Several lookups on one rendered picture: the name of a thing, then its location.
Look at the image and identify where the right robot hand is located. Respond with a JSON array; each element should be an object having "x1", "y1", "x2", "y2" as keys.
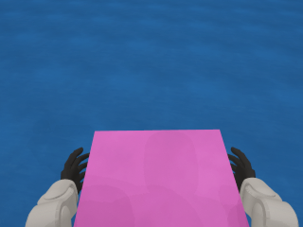
[{"x1": 227, "y1": 147, "x2": 256, "y2": 194}]

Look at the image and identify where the carton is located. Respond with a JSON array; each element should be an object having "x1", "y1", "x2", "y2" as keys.
[{"x1": 73, "y1": 130, "x2": 250, "y2": 227}]

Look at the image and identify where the left robot forearm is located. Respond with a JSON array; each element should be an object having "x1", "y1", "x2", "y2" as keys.
[{"x1": 25, "y1": 179, "x2": 79, "y2": 227}]

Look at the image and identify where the left robot hand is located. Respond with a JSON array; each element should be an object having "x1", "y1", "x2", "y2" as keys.
[{"x1": 61, "y1": 147, "x2": 90, "y2": 194}]

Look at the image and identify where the right robot forearm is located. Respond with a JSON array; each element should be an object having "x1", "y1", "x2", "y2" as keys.
[{"x1": 240, "y1": 177, "x2": 299, "y2": 227}]

